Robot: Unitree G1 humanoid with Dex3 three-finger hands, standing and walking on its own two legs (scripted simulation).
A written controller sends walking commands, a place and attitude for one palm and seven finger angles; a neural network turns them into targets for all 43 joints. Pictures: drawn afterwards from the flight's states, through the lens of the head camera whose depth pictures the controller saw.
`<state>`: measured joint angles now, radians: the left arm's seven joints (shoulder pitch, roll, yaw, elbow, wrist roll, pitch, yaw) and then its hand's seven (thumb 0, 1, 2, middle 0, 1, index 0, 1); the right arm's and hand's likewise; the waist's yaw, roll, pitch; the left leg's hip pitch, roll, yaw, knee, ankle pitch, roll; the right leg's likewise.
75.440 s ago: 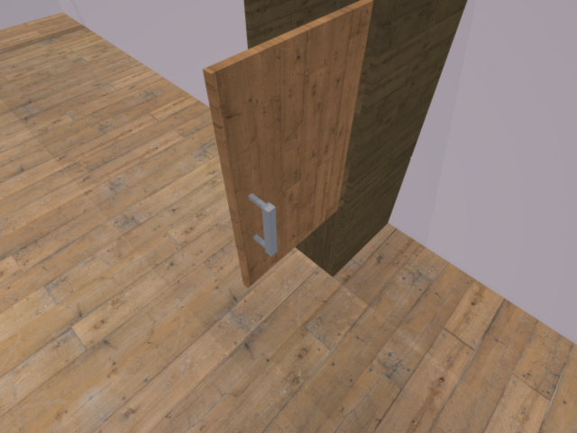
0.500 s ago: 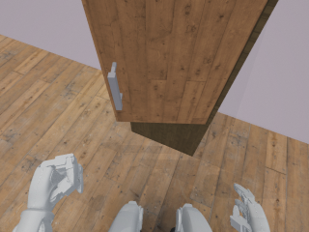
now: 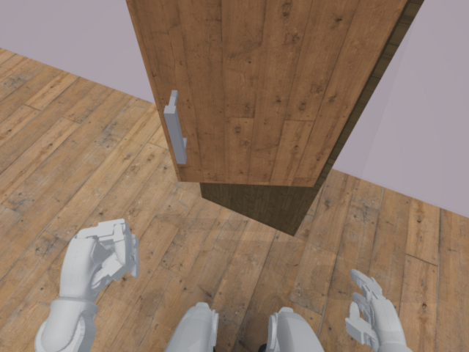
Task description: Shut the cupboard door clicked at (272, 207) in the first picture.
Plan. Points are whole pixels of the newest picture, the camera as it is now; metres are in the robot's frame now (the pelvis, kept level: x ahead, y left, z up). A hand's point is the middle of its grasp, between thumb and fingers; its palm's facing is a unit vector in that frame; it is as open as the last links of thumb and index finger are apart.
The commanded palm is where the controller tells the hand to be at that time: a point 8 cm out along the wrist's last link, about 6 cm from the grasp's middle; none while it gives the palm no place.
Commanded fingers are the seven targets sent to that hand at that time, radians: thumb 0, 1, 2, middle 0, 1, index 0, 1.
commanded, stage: bring the fist close to the handle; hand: left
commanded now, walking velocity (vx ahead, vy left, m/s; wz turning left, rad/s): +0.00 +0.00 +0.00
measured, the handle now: (178, 129) +0.51 +0.15 +0.03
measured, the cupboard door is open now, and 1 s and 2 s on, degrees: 23 23 14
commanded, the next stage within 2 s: push the door shut along its arc in 1.22 s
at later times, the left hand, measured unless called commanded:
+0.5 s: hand (173, 202) +0.35 +0.13 +0.03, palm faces -0.01 -1.00 -0.02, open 3.1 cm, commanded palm +0.34 +0.19 +0.04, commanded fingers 0.00 0.90 0.90 -1.30 -1.50 -1.30 -1.50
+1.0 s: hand (194, 166) +0.43 +0.11 +0.02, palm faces +0.04 -1.00 -0.03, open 3.1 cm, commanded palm +0.39 +0.17 +0.03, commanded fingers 0.00 0.90 0.90 -1.30 -1.50 -1.30 -1.50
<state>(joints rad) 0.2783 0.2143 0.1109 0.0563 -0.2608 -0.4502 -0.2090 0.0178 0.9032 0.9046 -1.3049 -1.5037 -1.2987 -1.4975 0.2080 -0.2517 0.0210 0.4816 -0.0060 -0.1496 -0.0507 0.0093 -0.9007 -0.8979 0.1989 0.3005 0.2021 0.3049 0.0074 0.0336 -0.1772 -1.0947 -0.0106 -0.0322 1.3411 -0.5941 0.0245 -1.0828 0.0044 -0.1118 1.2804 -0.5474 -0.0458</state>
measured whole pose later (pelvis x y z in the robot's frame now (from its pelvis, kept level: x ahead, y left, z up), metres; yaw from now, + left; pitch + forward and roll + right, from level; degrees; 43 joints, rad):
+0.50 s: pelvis +0.00 +0.00 +0.01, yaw -1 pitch +21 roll -1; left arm -0.15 0.17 0.07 0.41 -0.15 -0.45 -0.04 0.02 0.90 0.90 -1.30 -1.50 -1.30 -1.50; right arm 0.23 -0.25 0.02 0.56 -0.02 -0.08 -0.02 0.01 -0.90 -0.90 0.20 0.30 0.20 0.30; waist -0.04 0.03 -0.17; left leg -1.09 -0.01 0.00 1.30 -0.57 0.03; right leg -1.10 0.00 -0.08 1.26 -0.53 -0.04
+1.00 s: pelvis +0.00 +0.00 +0.00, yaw -2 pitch +24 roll +0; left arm -0.49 0.17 0.18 0.81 -0.09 -0.55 0.03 0.02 0.90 0.90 -1.30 -1.50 -1.30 -1.50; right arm 0.28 -0.24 -0.01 0.61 -0.04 -0.01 0.01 0.01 -0.90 -0.90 0.20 0.30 0.20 0.30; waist -0.09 0.03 -0.17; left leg -1.14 0.00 0.02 1.28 -0.56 0.02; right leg -1.17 0.01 -0.06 1.26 -0.52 -0.05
